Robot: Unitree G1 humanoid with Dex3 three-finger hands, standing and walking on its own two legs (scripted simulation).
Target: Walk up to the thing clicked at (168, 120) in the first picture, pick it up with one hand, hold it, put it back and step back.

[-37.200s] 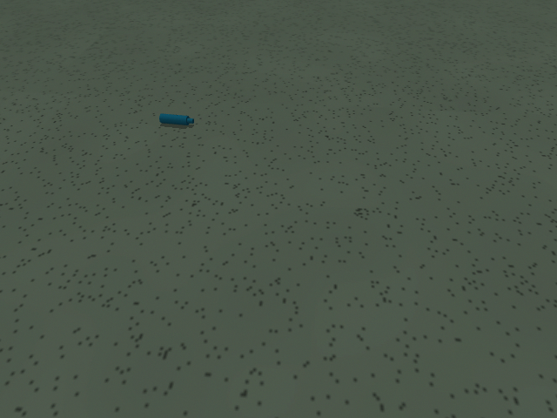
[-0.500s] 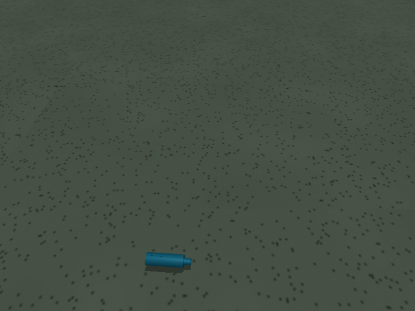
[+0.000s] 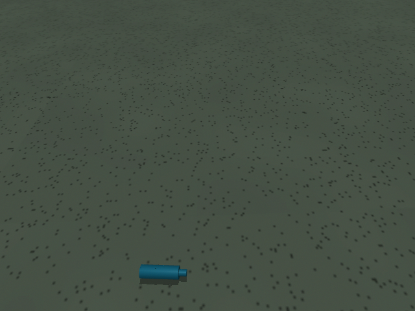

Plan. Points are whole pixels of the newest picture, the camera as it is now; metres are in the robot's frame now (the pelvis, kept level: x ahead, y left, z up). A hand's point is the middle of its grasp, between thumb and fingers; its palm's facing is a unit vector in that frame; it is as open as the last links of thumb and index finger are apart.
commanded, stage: walk up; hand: left
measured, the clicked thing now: (163, 272) +0.46 +0.23 -0.74
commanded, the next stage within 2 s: stand in 1.32 s
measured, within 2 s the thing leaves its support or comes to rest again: neither
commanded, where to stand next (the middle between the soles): +0.06 +0.01 m, yaw -1 degrees
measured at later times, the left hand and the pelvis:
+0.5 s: hand out of the picture +0.12 +0.31 -0.16, palm faces +0.05 -0.92 -0.39, open 7.4 cm; pelvis +0.02 +0.03 -0.01, yaw +3 degrees
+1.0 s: hand out of the picture +0.08 +0.29 -0.15, palm faces +0.02 -0.94 -0.34, open 7.4 cm; pelvis +0.00 +0.03 +0.00, yaw +2 degrees
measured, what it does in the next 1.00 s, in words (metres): steps on the spot: left foot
